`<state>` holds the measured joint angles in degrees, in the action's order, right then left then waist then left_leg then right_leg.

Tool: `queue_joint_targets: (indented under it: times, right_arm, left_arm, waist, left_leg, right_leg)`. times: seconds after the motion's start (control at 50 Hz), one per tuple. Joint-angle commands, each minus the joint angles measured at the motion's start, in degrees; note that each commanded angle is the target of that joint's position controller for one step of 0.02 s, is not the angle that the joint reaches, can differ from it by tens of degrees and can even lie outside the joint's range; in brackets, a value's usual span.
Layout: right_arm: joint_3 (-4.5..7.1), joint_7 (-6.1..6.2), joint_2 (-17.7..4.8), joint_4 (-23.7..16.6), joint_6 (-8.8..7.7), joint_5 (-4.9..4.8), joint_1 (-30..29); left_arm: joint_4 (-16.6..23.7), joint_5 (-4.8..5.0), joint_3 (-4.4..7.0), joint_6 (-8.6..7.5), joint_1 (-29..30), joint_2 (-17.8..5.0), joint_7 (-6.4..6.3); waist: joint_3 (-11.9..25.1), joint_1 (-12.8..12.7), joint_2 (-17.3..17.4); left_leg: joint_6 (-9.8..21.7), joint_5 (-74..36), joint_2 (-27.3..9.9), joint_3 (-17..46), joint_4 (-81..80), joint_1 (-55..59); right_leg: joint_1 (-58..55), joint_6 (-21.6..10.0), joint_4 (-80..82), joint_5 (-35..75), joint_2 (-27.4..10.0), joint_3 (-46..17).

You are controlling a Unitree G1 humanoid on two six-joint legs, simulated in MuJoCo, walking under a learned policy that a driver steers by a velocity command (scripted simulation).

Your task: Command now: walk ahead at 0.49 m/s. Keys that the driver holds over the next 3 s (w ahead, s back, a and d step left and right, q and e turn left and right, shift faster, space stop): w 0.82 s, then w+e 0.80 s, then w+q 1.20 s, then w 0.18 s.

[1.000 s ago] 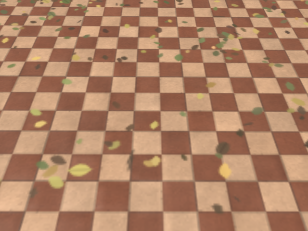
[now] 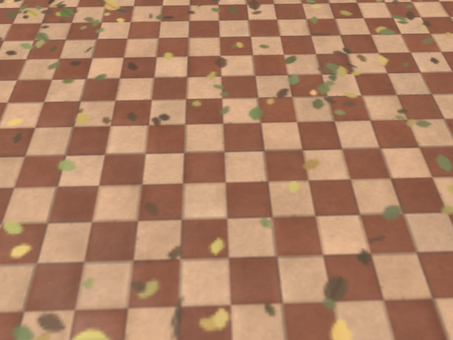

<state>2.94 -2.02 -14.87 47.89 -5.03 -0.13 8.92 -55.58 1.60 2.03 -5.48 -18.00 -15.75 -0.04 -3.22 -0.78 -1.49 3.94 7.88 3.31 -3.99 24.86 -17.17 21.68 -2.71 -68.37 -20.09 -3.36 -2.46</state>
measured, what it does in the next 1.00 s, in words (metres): walks ahead: right foot, then left foot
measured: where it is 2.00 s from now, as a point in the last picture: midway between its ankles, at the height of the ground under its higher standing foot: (275, 167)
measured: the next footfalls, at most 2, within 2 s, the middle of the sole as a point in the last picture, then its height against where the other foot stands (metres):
right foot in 0.36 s outside the picture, level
left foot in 0.92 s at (211, 263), level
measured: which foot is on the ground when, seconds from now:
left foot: down 0.00-0.38, up 0.40-0.90, down 0.92-1.00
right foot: up 0.00-0.34, down 0.36-0.94, up 0.96-1.00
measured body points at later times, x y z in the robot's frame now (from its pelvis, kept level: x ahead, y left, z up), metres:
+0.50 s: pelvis +0.30 -0.07 +0.00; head +0.33 -0.08 +0.45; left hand +0.42 +0.20 -0.11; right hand +0.34 -0.34 -0.14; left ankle +0.18 +0.08 -0.64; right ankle +0.36 -0.15 -0.74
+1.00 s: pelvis +0.58 -0.01 -0.01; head +0.61 +0.00 +0.44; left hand +0.57 +0.26 -0.15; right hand +0.76 -0.27 -0.10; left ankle +0.67 +0.08 -0.74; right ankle +0.41 -0.15 -0.66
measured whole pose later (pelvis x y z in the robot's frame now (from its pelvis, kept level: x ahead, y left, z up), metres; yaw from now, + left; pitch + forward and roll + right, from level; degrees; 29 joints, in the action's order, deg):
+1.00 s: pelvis +0.58 -0.01 -0.01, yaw -2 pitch +2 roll -1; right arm 2.7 -1.5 -14.5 47.9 -5.9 -0.2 2.7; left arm -55.4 1.8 3.0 -3.6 -21.5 -15.6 -0.3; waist -2.4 -2.2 -1.1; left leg 2.3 8.4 -0.7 -3.6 31.4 -24.8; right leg 12.7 -1.6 -57.1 -27.2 0.1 -3.1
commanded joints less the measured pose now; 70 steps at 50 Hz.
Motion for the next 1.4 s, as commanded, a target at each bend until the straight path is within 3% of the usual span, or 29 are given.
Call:
queue_joint_targets:
  times: [0.02,0.12,0.18,0.26,0.32,0.36,0.38,0.4,0.42,0.44,0.48,0.52,0.6,0.72,0.82,0.88,0.9,0.92,0.94,0.96,0.98,1.0,1.02,1.04,1.08,1.14,1.28,1.36,1.4]
  right_arm:
    - [0.94,-0.32,-4.6,-1.6,-1.52,0.19,-0.3]
    - [1.6,1.24,-8.1,1.3,-1.64,0.03,4.3]
    - [1.79,1.95,-9.5,2.6,-1.23,-0.52,7.8]
    - [2.02,2.21,-10.2,5.1,-0.14,-1.28,12.3]
    - [2.45,2.46,-11.1,5.6,1.1,-1.22,12.1]
    - [1.96,2.52,-10.2,5.1,1.91,-0.73,10.8]
    - [0.69,2.64,-7.6,3.7,1.95,0.48,12.0]
    - [-1.42,1.92,0.2,3.7,0.7,0.23,19.5]
    - [-0.22,1.74,-6.0,4.3,-0.57,-1.14,16.1]
    - [0.71,1.54,-9.3,2.5,-1.45,-2.64,10.6]
    - [0.88,2.13,-8.7,1.7,-1.67,-1.45,6.0]
    - [0.95,2.08,-6.8,2.4,-0.44,-1.0,7.6]
    - [0.67,2.3,-5.1,1.0,1.07,-0.21,3.5]
    - [-0.06,1.43,-3.3,-2.1,0.22,-0.38,-8.0]
    - [-0.18,-0.06,-4.2,-4.7,-0.55,-0.96,-14.2]
    - [0.94,-0.37,-6.8,-4.2,-1.16,-0.83,-9.9]
    - [2.08,-0.06,-8.7,-2.1,-1.3,-0.76,-2.8]
    - [3.45,0.54,-11.9,0.7,-1.33,-0.18,7.6]
    - [4.93,1.03,-17.3,2.1,-0.92,0.82,15.1]
    - [3.83,0.96,-13.8,2.4,-0.59,0.24,16.0]
    - [2.68,1.08,-10.3,2.0,-0.65,-0.16,12.0]
    - [2.12,1.22,-8.3,1.2,-0.77,-0.19,7.4]
    - [1.6,1.05,-6.4,1.1,-1.07,0.08,3.6]
    - [1.2,0.97,-4.8,1.1,-1.54,0.51,1.2]
    - [1.31,0.85,-4.3,1.7,-1.99,0.97,-0.6]
    - [1.99,1.52,-6.2,2.9,-2.38,1.21,0.2]
    - [2.75,3.2,-9.3,4.2,-0.98,0.5,4.9]
    - [3.39,3.29,-10.7,5.2,1.0,-0.51,8.0]
    - [3.85,3.52,-12.2,4.5,1.83,-0.9,6.7]
  left_arm:
    - [2.8,-0.49,1.24,0.4,-3.5,-3.3,-0.47]
    - [7.7,-1.63,1.24,0.93,7.0,-3.6,-0.52]
    - [9.6,-1.36,0.54,0.16,14.1,-2.3,0.25]
    - [12.3,-0.66,0.43,-0.12,19.7,-3.4,1.38]
    - [13.1,-0.59,1.11,-0.44,18.4,-5.5,2.14]
    - [9.5,-0.64,3.29,-0.51,5.4,-9.3,1.8]
    - [7.4,-1.24,4.62,-0.31,-5.2,-13.7,1.29]
    - [5.7,-1.3,5.53,0.14,-8.6,-17.6,1.67]
    - [6.5,-1.04,3.77,-0.08,-7.9,-11.3,1.85]
    - [7.5,-1.18,2.99,-0.36,-3.0,-9.1,1.71]
    - [8.9,-1.89,2.32,-0.62,4.4,-6.9,1.71]
    - [8.8,-2.33,1.85,-0.96,5.8,-5.1,1.87]
    - [6.9,-1.74,2.52,-1.26,3.1,-7.4,1.21]
    - [4.4,-1.09,2.66,-0.27,-1.8,-8.3,-0.02]
    - [1.8,-0.61,3.11,1.15,-5.6,-8.8,-0.39]
    - [1.8,-0.37,3.57,2.0,-4.2,-9.9,-0.71]
    - [2.2,-0.46,3.41,2.31,-2.9,-9.6,-0.72]
    - [3.2,-1.08,2.6,2.36,-2.6,-7.8,-0.76]
    - [4.4,-1.38,0.82,1.54,-8.5,-1.7,-0.37]
    - [3.6,-0.65,0.57,0.53,-9.1,-1.4,-0.33]
    - [4.7,1.13,2.32,-0.03,-4.8,-7.3,-0.24]
    - [5.8,1.58,2.56,-0.1,-1.3,-7.9,-0.47]
    - [6.1,0.95,2.79,0.18,0.4,-7.3,-0.83]
    - [5.8,0.49,3.23,0.95,-0.5,-6.4,-1.07]
    - [5.3,0.44,3.07,2.59,-2.6,-3.3,-0.94]
    - [7.4,0.09,3.35,3.8,0.4,-2.9,-1.01]
    - [12.5,-0.52,2.25,2.91,12.8,-0.9,1.45]
    - [16.3,-0.34,2.11,3.05,17.5,-1.4,2.95]
    - [17.2,-0.28,2.94,3.34,15.6,-3.1,3.41]
  waist:
    - [2.9,-1.1,5.3]
    - [-1.0,0.5,4.1]
    - [-1.3,3.2,3.5]
    - [-1.8,4.6,3.7]
    - [0.0,2.5,4.9]
    - [8.0,-4.2,4.7]
    - [17.2,-7.4,-1.1]
    - [23.5,-3.3,-16.9]
    - [22.3,-5.5,-10.8]
    - [14.3,-4.9,-7.8]
    - [6.7,-1.8,-1.5]
    - [5.9,0.8,-2.8]
    - [2.6,1.0,-1.0]
    - [-0.2,-2.5,-1.4]
    - [-1.8,-3.3,-1.8]
    - [1.1,0.5,-3.3]
    - [5.2,4.4,-3.1]
    - [12.9,8.5,-1.6]
    - [22.1,7.6,9.7]
    - [26.5,8.0,15.8]
    - [17.7,7.7,11.6]
    - [11.3,6.2,9.2]
    - [6.8,4.4,6.8]
    - [4.9,2.4,8.0]
    - [3.3,0.4,8.2]
    - [1.1,0.0,5.8]
    - [-2.0,4.1,2.7]
    - [-2.9,4.8,3.1]
    - [-0.2,2.4,5.3]
  left_leg:
    - [10.2,-1.7,-15.2,16.7,-17.7,5.1]
    - [10.2,-5.5,-13.7,10.6,-20.6,4.1]
    - [8.3,-6.2,-12.3,7.1,-20.3,4.8]
    - [7.5,-6.4,-15.9,8.1,-17.0,14.1]
    - [5.9,-13.9,-18.4,9.1,-11.7,20.2]
    - [3.5,-28.8,-14.3,5.7,4.4,18.2]
    - [1.5,-16.9,-10.7,2.8,22.2,7.8]
    - [-2.4,19.0,0.5,2.9,41.6,-15.8]
    - [-1.3,25.4,-1.5,11.3,48.6,-22.2]
    - [-0.2,20.6,-4.4,10.8,49.7,-25.9]
    - [-0.5,11.7,-9.4,8.6,44.1,-22.4]
    - [-1.0,8.2,-11.3,8.8,40.4,-16.8]
    - [-3.4,2.1,-12.1,7.6,31.4,-20.7]
    - [-4.3,-13.8,-9.4,4.4,11.4,-18.9]
    - [-2.2,-10.2,-8.1,4.9,4.9,-20.8]
    - [-0.3,-4.1,-5.7,3.9,2.7,-12.0]
    - [0.9,-4.7,-4.0,2.5,1.2,-1.9]
    - [3.2,-6.1,-7.7,5.7,4.0,15.0]
    - [10.5,1.3,-22.6,27.4,3.2,39.1]
    - [12.8,8.5,-27.6,43.3,-5.3,41.8]
    - [9.9,13.1,-25.8,36.9,-7.3,34.4]
    - [7.9,12.0,-24.2,29.1,-9.1,26.0]
    - [6.8,8.8,-22.0,23.3,-11.8,18.0]
    - [5.7,5.4,-20.1,18.2,-13.8,12.8]
    - [5.7,0.8,-18.5,11.8,-16.7,7.4]
    - [6.5,-5.7,-18.2,5.2,-18.5,6.9]
    - [5.4,-12.0,-17.9,-4.8,-18.7,13.8]
    - [4.4,-21.2,-20.5,-7.1,-13.8,23.0]
    - [3.1,-39.0,-20.6,-8.9,-7.2,25.0]
  right_leg:
    - [8.2,0.7,1.5,4.0,-5.5,-2.1]
    - [14.7,3.5,18.6,17.7,-6.2,-0.6]
    - [10.9,3.7,30.9,26.6,-3.4,2.2]
    - [12.7,2.4,37.3,25.2,-2.3,1.1]
    - [10.0,0.1,39.4,17.7,-1.0,1.6]
    - [-8.0,-2.8,40.9,16.0,2.2,4.5]
    - [-25.2,-6.4,39.0,16.9,-6.9,-5.6]
    - [-43.8,-15.3,45.9,2.8,-18.6,-33.3]
    - [-43.0,-13.8,51.3,-3.9,-18.1,-38.7]
    - [-36.4,-11.5,52.0,-1.3,-16.6,-30.4]
    - [-22.2,-10.4,54.6,12.3,-13.0,-19.2]
    - [-16.5,-9.9,57.7,17.6,-10.3,-13.6]
    - [-14.4,-11.2,61.5,23.1,-9.8,-7.9]
    - [-15.5,-8.6,63.0,21.6,-6.7,-0.8]
    - [-25.0,-8.0,59.1,24.6,-10.8,-1.5]
    - [-26.9,-6.6,52.2,36.9,-11.5,-3.3]
    - [-25.0,-5.4,44.6,43.7,-9.2,-2.0]
    - [-16.8,-3.7,31.8,38.7,-6.0,-0.2]
    - [6.5,0.8,9.5,17.1,2.5,3.9]
    - [15.2,1.2,-1.5,-13.6,6.0,-2.9]
    - [19.9,0.4,-6.1,-11.4,2.6,-5.8]
    - [20.5,-0.1,-5.2,-6.3,-0.5,-3.9]
    - [18.5,-0.1,-2.1,-1.9,-2.5,-3.2]
    - [15.0,0.0,0.6,1.3,-4.3,-3.8]
    - [11.1,0.3,2.0,4.2,-5.3,-3.5]
    - [15.3,1.2,6.2,10.7,-5.7,-4.0]
    - [17.1,1.2,26.7,23.7,-4.1,2.0]
    - [19.2,-0.8,31.3,17.6,-2.4,5.0]
    - [13.4,-2.8,31.8,12.1,0.9,8.1]
Over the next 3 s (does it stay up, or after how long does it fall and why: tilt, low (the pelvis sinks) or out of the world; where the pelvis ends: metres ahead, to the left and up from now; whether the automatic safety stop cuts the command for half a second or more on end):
stays up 1.69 -0.19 -0.02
